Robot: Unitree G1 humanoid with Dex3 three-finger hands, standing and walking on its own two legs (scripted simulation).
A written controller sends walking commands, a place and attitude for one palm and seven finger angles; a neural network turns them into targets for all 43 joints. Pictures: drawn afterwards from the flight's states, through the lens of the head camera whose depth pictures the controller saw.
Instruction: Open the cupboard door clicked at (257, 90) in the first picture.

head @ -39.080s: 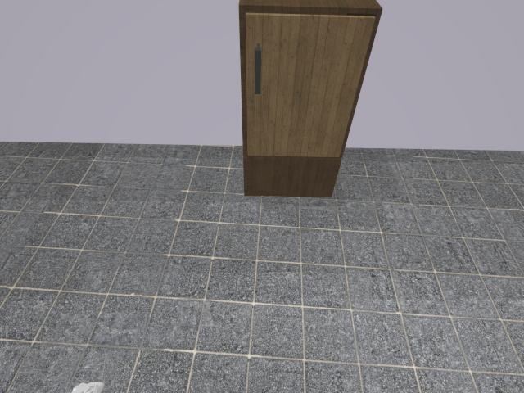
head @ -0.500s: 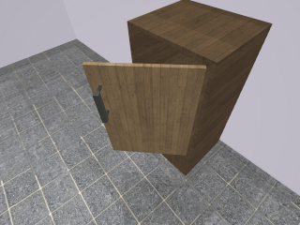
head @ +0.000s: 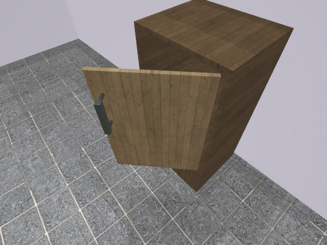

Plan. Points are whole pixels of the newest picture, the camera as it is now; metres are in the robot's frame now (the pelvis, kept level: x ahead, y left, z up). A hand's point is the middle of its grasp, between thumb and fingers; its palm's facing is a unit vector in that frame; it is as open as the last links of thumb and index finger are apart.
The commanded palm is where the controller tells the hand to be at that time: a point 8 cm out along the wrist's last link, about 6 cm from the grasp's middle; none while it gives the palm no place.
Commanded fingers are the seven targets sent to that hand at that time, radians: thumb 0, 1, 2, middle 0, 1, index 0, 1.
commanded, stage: look again from close up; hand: left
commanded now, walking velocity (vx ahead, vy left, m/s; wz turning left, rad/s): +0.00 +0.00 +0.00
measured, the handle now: (105, 114) +0.54 +0.25 -0.05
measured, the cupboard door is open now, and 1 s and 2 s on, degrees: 42 42 42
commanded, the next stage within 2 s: raise the hand with hooked fingers in 0.46 s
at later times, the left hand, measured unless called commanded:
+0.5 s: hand out of the picture +0.00 +0.17 -0.17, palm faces +0.04 -0.98 -0.19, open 7.3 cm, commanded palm none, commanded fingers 0.00 0.90 0.90 -0.20 -0.30 -0.20 -0.30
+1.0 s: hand (94, 238) +0.15 +0.18 -0.07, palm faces -0.05 -1.00 +0.04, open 8.7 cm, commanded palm +0.13 +0.25 -0.06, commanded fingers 0.00 0.36 0.67 -0.24 -0.64 -0.24 -0.64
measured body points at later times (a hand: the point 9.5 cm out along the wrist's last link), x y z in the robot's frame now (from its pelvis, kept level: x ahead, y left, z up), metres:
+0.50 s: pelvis +0.00 +0.01 +0.00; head +0.02 +0.00 +0.45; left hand -0.01 +0.22 -0.16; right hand -0.01 -0.20 -0.16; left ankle -0.06 +0.12 -0.74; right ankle +0.03 -0.08 -0.74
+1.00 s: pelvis -0.04 +0.01 -0.09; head +0.00 +0.03 +0.36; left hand +0.15 +0.24 -0.07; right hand +0.21 -0.25 -0.08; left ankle -0.05 +0.12 -0.74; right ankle +0.03 -0.08 -0.74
